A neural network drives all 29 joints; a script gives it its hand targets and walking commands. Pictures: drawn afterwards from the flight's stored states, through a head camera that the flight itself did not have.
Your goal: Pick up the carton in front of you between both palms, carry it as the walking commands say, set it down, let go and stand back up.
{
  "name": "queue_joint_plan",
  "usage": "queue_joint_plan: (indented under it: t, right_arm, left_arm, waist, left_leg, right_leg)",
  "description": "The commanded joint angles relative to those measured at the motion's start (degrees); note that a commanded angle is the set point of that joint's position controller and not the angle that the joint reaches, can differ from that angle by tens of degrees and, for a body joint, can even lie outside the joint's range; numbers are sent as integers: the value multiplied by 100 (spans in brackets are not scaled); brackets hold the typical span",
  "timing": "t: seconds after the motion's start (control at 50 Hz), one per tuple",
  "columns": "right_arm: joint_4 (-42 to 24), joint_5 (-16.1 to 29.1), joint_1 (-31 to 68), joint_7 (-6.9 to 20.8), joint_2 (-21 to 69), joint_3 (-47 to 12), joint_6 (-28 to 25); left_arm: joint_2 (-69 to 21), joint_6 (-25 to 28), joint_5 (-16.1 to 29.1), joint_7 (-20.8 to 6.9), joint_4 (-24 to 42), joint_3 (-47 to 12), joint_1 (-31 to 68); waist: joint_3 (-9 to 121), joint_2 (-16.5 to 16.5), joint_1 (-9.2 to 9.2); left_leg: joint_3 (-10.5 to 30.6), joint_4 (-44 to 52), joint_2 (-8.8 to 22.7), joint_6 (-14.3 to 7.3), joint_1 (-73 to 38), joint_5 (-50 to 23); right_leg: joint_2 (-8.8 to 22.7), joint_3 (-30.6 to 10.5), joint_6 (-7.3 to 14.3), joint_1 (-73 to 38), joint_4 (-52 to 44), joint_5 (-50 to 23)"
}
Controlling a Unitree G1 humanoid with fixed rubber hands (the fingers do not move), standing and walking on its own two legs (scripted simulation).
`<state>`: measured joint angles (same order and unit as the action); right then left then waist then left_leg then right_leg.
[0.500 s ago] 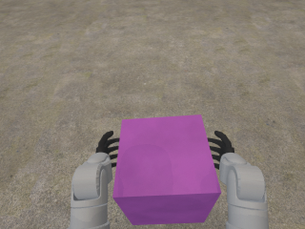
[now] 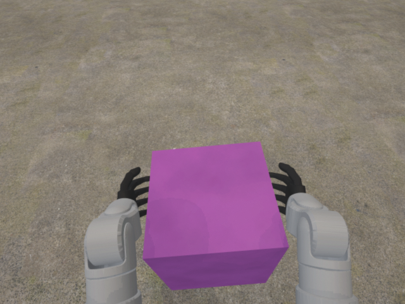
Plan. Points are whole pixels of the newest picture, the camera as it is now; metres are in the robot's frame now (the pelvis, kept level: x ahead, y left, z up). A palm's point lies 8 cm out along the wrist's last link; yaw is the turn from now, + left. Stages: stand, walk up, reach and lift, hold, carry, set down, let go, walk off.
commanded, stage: carry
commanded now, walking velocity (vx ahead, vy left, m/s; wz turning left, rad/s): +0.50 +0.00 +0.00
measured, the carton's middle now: (212, 221) +0.28 +0.00 +0.00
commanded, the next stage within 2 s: none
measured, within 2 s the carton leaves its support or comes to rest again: neither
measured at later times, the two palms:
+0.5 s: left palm (160, 97) +0.60 +0.13 +0.07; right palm (269, 95) +0.62 -0.17 +0.07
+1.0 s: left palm (157, 42) +0.90 +0.17 +0.08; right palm (243, 38) +0.91 -0.13 +0.09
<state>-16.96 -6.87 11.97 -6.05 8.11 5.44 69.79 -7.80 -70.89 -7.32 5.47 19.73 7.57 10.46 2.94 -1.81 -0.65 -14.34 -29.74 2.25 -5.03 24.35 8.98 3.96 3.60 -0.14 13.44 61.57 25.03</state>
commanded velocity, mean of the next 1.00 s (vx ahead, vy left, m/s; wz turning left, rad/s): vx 0.32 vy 0.00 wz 0.00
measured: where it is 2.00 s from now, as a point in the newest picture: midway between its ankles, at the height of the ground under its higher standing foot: (206, 213)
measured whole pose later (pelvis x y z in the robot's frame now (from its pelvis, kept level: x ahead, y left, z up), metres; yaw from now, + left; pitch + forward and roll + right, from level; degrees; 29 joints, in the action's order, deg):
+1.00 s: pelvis +0.63 +0.01 +0.01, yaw +1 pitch +3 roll +1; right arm -18.0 -7.0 12.9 -5.9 8.3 5.8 68.8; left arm -8.0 -70.2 -7.4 5.3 20.7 7.9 11.6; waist 0.6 -2.8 -0.2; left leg -13.7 -24.2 1.5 -4.4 22.3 5.2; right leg 3.1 4.3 -2.2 13.1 45.2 31.8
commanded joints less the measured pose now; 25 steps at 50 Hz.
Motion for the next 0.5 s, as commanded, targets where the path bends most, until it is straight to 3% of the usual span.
queue_joint_plan:
  t: [0.0,0.04,0.12,0.2,0.3,0.34,0.36,0.38,0.4,0.42,0.44,0.46,0.48]
  right_arm:
    - [-482,2475,2450,1614,5490,-3943,-54]
    - [-602,2505,2508,1627,5632,-4001,-126]
    - [-802,2552,2360,1670,5512,-4018,-164]
    - [-875,2511,2181,1658,5190,-3958,-80]
    - [-595,2341,1974,1631,4934,-3857,48]
    - [-529,2310,2033,1629,4930,-3863,69]
    - [-519,2308,2078,1631,4944,-3884,75]
    - [-514,2317,2121,1634,4963,-3914,80]
    - [-492,2314,2170,1640,4945,-3922,72]
    - [-530,2366,2343,1637,5050,-4017,98]
    - [-583,2393,2316,1654,5040,-4034,74]
    - [-503,2405,2468,1659,5276,-4102,1]
    - [-549,2446,2542,1671,5431,-4140,-73]
  left_arm:
    - [-5405,97,2520,-1564,354,-4298,2794]
    - [-5590,205,2518,-1539,383,-4350,2750]
    - [-5615,319,2395,-1425,458,-4394,2480]
    - [-5381,233,2362,-1361,574,-4376,2356]
    - [-5113,51,2367,-1428,394,-4320,2281]
    - [-5088,10,2402,-1470,336,-4283,2337]
    - [-5084,5,2405,-1488,288,-4250,2325]
    - [-5101,14,2394,-1504,197,-4209,2272]
    - [-5120,25,2385,-1529,154,-4185,2274]
    - [-5070,73,2313,-1566,-14,-4107,2293]
    - [-5274,138,2379,-1580,-129,-4127,2157]
    - [-5417,187,2442,-1597,-4,-4150,2291]
    - [-5631,249,2486,-1603,26,-4178,2359]
  waist:
    - [1948,449,-28]
    - [1980,675,16]
    - [1696,858,-3]
    - [1287,909,-15]
    - [741,1023,-51]
    - [728,1145,-11]
    - [916,1178,41]
    - [1239,998,142]
    - [1658,627,244]
    - [2392,-782,266]
    - [2386,-1551,213]
    - [2150,-1081,208]
    - [2101,-617,207]
  left_leg:
    - [2526,1454,1849,-394,-3203,-1639]
    - [1980,1700,1648,-228,-2882,-1101]
    - [1427,2040,1499,-313,-2982,-952]
    - [966,2026,1237,-270,-3210,-1624]
    - [588,1869,1131,-109,-3326,-2509]
    - [439,1501,1150,37,-3303,-3281]
    - [280,987,1085,145,-3222,-3720]
    - [-23,52,848,305,-2906,-3776]
    - [57,-1057,698,444,-1976,-2667]
    - [287,-3030,207,675,-213,-815]
    - [816,-4109,-389,679,900,1765]
    - [1378,-4652,50,486,1200,1724]
    - [1447,-4616,267,367,1243,1475]
  right_leg:
    - [343,-412,194,2233,832,-558]
    - [353,-246,144,1970,239,-920]
    - [314,116,-58,2326,-922,-1367]
    - [211,438,-133,2492,-2079,-1942]
    - [-20,817,44,2120,-3162,-2458]
    - [-136,926,158,1531,-3417,-2478]
    - [-303,1081,185,903,-3524,-2371]
    - [-568,1352,192,-142,-3821,-2205]
    - [-152,861,214,-1481,-3760,-1805]
    - [1688,-1883,1001,-3094,-4069,-879]
    - [2185,-3403,1414,-3250,-4925,-1376]
    - [2065,-2681,1317,-2976,-4825,-2093]
    - [1873,-2097,1162,-2662,-4651,-2717]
